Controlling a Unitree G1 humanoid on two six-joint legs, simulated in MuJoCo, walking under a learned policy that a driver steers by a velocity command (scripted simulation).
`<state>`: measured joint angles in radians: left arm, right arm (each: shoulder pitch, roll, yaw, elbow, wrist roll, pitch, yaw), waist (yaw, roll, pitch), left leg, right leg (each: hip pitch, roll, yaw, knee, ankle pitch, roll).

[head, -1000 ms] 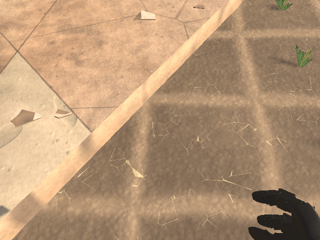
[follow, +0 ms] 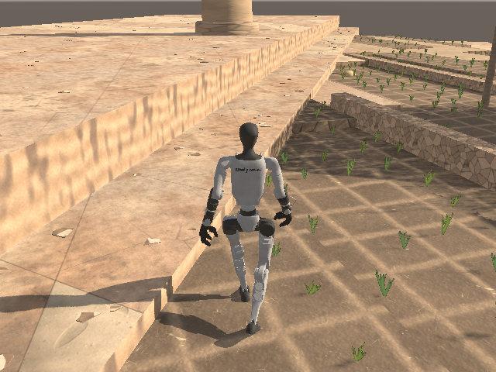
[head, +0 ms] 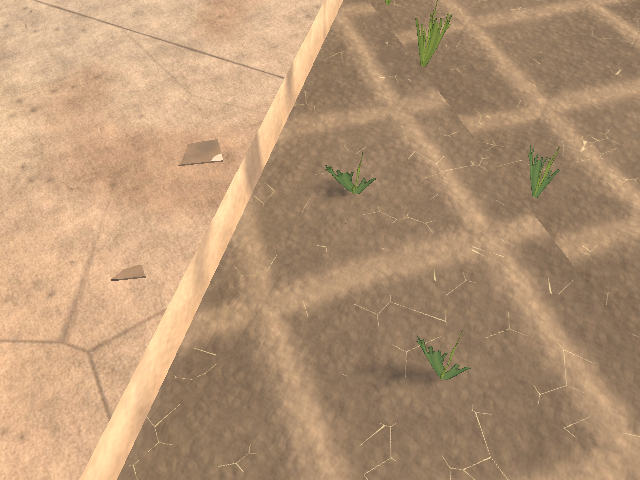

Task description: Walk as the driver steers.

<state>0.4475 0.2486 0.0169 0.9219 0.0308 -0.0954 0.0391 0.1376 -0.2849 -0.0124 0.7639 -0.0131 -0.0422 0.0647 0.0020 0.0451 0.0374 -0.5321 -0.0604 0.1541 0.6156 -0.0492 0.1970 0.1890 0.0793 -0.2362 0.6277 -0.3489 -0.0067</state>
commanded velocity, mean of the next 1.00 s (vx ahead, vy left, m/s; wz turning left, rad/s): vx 1.00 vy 0.00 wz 0.82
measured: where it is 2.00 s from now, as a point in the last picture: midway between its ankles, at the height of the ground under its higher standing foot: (34, 108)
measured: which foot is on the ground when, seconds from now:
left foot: down 0.00-0.40, up 0.42-0.80, down 0.82-1.00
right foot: up 0.00-0.38, down 0.40-0.82, up 0.84-1.00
